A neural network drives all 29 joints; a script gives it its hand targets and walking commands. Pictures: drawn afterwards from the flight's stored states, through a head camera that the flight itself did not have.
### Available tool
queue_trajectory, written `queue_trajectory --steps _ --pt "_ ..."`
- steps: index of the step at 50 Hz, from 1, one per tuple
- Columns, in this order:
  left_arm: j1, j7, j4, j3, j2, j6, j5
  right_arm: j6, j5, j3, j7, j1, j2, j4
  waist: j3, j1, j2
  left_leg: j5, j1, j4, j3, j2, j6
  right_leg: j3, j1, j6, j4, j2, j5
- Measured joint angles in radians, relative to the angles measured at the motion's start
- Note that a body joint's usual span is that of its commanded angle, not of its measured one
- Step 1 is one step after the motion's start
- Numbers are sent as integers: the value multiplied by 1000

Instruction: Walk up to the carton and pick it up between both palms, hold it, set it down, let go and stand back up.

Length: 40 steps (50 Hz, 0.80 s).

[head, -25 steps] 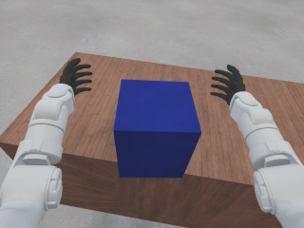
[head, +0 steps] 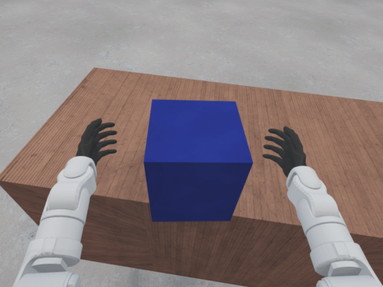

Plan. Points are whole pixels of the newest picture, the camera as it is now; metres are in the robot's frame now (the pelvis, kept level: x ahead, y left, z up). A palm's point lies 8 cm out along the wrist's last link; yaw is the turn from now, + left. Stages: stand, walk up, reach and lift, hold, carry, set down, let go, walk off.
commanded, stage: set down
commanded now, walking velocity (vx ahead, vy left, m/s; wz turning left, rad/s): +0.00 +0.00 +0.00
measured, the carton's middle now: (192, 162) +0.42 +0.03 +0.00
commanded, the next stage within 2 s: none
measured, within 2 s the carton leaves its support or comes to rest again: neither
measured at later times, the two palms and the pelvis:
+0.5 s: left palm (89, 202) +0.27 +0.24 +0.03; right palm (293, 210) +0.29 -0.19 +0.03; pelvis +0.02 +0.00 +0.00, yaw +0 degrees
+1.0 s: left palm (89, 240) +0.21 +0.23 -0.03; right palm (296, 254) +0.23 -0.20 -0.02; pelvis +0.02 +0.00 +0.00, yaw +0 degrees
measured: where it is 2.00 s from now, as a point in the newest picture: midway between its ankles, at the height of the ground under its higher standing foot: outside the picture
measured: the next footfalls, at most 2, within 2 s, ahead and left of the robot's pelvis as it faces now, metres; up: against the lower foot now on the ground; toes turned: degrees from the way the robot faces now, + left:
none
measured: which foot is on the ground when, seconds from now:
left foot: down 0.00-1.00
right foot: down 0.00-1.00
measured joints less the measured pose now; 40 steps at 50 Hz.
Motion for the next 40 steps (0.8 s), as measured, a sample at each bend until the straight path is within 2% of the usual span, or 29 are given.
queue_trajectory --steps 11,26,40 --pt "149 -1 -12 -28 -32 -157 7 -116 -48 -2 7 171 46 -69 8 5 -2 -6 18 -5 -4 -3 -1 3 16 -1 0 0 -9" --pt "400 1 -38 -84 -56 -381 10 -290 -67 12 34 438 61 -135 8 10 -4 -25 50 -8 -10 -6 -2 8 53 0 -12 0 -23" --pt "543 26 53 -142 -57 -619 -7 -468 -91 18 56 591 90 -80 19 5 5 -44 33 25 -16 -9 0 14 36 2 21 -1 -42"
